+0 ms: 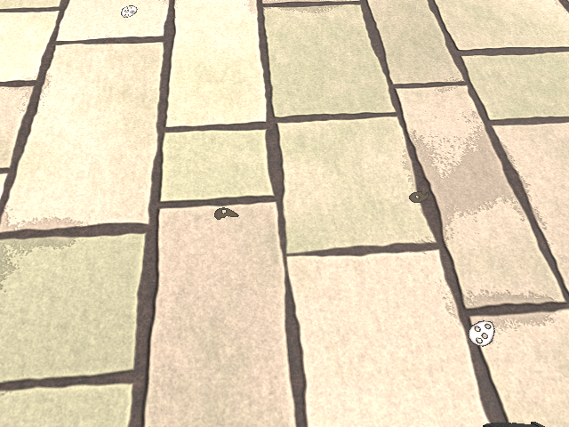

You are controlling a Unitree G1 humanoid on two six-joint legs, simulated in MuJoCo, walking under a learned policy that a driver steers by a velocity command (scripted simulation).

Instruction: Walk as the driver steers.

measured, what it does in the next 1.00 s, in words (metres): walks ahead: right foot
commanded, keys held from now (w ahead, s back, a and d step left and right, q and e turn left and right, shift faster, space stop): no key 0.76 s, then w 0.24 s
